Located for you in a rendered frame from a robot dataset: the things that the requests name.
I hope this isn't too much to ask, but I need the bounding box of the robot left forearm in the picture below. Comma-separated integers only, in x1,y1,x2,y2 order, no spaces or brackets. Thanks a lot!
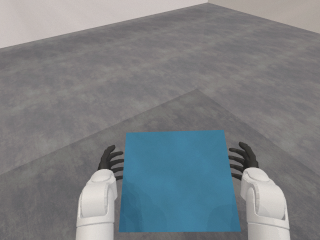
75,169,118,240

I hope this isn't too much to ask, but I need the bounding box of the robot right hand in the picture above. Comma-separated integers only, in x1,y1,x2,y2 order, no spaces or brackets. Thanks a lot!
228,141,259,181

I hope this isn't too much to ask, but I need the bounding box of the carton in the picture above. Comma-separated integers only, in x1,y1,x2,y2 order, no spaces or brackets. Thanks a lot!
118,130,241,233

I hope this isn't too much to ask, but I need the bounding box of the robot left hand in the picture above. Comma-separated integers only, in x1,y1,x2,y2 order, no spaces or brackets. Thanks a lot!
97,145,124,181

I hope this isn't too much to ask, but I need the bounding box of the robot right forearm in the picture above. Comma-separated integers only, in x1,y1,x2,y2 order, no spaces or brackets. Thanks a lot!
240,167,291,240

